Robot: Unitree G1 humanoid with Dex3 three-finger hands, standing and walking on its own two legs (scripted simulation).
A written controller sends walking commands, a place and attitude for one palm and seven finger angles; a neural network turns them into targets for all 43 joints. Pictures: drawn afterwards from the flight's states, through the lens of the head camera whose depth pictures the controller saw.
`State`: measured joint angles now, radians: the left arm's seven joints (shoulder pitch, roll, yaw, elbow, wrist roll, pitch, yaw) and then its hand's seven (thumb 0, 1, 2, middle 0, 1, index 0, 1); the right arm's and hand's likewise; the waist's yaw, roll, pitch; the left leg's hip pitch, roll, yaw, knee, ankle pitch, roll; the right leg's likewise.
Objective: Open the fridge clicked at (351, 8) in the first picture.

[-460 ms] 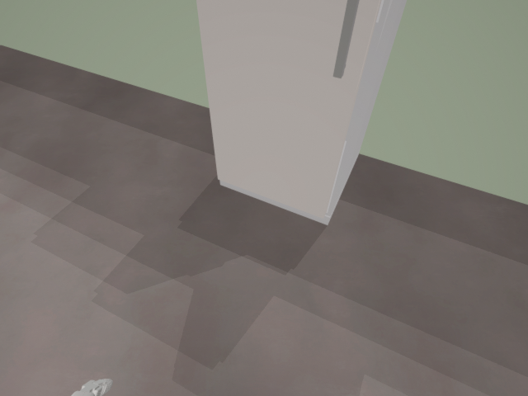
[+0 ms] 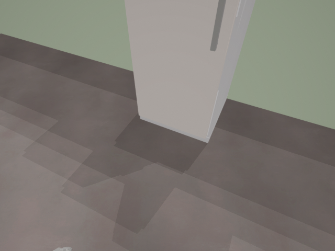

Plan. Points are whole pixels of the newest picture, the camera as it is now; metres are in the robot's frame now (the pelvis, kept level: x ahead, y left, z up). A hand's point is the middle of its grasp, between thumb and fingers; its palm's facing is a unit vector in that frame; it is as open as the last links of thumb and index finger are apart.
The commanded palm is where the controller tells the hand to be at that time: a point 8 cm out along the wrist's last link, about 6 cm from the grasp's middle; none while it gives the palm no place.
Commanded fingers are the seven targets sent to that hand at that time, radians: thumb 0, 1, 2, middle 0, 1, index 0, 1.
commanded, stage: stand and wait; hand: right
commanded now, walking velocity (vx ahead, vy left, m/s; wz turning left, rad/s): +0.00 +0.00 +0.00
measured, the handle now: (220, 18) +0.99 -0.17 +0.16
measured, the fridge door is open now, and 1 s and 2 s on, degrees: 0 0 0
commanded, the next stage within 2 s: look at it before walking up in 0.42 s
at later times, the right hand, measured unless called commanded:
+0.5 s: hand out of the picture +0.07 -0.24 -0.15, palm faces -0.03 +0.94 -0.33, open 7.4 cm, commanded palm none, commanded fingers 0.00 -0.90 -0.90 0.20 0.30 0.20 0.30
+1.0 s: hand out of the picture +0.08 -0.24 -0.15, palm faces -0.02 +0.94 -0.33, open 7.4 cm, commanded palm none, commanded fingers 0.00 -0.90 -0.90 0.20 0.30 0.20 0.30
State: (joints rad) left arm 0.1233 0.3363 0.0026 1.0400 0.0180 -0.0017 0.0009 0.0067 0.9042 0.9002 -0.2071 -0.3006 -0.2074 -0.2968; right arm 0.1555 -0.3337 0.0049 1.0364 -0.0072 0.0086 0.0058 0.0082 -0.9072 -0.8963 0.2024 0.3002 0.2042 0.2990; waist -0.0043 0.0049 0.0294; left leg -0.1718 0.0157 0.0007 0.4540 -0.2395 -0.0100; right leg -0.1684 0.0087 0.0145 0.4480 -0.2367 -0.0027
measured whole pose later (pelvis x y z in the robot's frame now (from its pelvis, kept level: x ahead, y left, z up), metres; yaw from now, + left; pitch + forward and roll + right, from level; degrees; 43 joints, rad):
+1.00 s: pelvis +0.00 +0.01 +0.00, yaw +0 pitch -2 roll +0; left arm 0.11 0.34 0.00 1.10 0.01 -0.01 0.00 0.01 0.90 0.90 -0.21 -0.30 -0.21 -0.30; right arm 0.13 -0.34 0.00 1.08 -0.01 0.00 0.01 0.01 -0.91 -0.90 0.20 0.30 0.20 0.30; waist 0.00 0.00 0.04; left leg -0.15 0.01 0.00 0.39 -0.20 0.00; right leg -0.14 0.00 0.02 0.38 -0.20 0.01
